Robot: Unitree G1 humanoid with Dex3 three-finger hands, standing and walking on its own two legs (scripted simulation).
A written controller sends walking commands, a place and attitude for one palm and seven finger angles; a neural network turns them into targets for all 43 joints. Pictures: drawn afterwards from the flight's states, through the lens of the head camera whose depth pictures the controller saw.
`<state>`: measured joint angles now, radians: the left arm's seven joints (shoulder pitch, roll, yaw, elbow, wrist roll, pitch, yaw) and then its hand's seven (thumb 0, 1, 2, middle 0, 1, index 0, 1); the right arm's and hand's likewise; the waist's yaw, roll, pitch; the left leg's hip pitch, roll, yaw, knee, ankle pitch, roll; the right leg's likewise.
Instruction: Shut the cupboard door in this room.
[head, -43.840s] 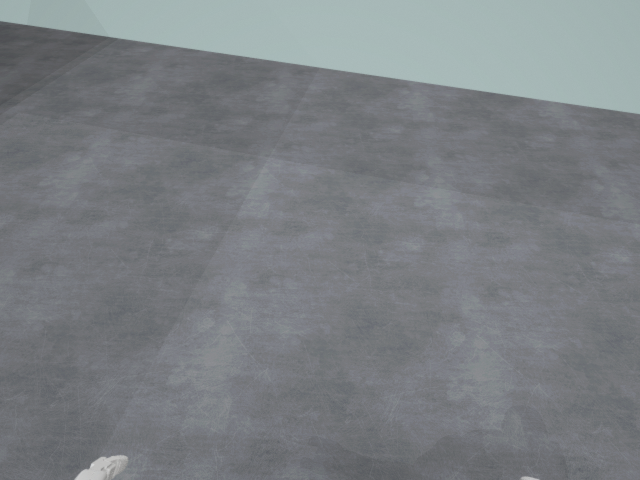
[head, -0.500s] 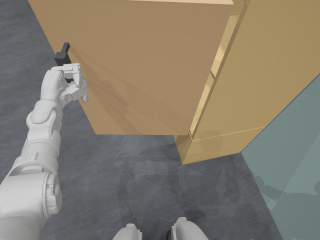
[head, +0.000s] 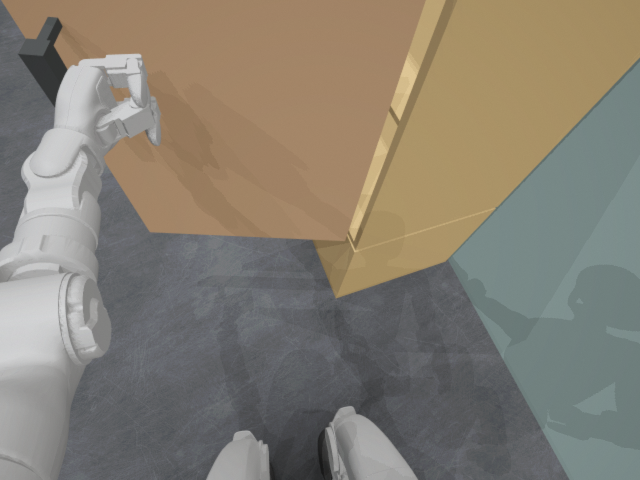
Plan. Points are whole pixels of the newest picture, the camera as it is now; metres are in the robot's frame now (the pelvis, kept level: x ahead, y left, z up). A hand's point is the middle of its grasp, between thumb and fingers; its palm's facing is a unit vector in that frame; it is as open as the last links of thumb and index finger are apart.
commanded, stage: push the door shut along its arc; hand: left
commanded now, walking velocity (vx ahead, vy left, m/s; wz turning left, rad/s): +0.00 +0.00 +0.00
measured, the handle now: (72, 84) +0.58 +0.22 +0.10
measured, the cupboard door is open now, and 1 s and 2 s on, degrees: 69 58 58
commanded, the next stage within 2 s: pull the fist back off the door in 0.70 s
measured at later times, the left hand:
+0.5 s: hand (154, 90) +0.56 +0.13 +0.11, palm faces -0.31 -0.95 +0.01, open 3.1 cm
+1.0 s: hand (184, 64) +0.61 +0.10 +0.10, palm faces +0.12 -0.99 +0.08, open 3.2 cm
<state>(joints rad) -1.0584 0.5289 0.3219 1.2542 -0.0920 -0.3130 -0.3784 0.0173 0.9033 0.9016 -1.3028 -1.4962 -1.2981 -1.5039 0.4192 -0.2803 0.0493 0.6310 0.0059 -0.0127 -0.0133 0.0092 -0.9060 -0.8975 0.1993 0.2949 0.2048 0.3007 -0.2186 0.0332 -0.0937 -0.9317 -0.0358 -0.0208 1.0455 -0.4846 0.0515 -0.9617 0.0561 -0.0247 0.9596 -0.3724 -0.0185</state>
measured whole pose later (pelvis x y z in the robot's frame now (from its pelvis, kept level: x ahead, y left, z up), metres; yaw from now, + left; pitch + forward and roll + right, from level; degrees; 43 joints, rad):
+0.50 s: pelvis +0.01 -0.01 -0.01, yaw +0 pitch +24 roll -4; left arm -1.22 0.61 0.26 1.33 -0.08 -0.24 -0.47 0.02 0.89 0.94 -1.30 -1.50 -1.30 -1.50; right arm 0.40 -0.29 0.05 0.64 0.00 -0.01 -0.03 0.01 -0.91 -0.90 0.20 0.30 0.21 0.30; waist -0.25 0.03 -0.09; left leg -0.99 -0.03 -0.05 1.08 -0.51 0.04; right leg -1.01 0.07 -0.06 0.97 -0.39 -0.03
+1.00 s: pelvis +0.01 +0.00 -0.02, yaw +0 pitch +29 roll -4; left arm -1.32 0.47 0.37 1.31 0.01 -0.22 0.10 0.03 0.90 0.94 -1.30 -1.50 -1.30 -1.50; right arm 0.49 -0.24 0.05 0.64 -0.09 -0.04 0.07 0.01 -0.91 -0.90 0.20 0.29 0.20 0.30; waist -0.28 0.07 -0.12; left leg -1.13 -0.02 -0.06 1.15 -0.52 0.04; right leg -1.14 0.07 -0.07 1.03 -0.40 -0.03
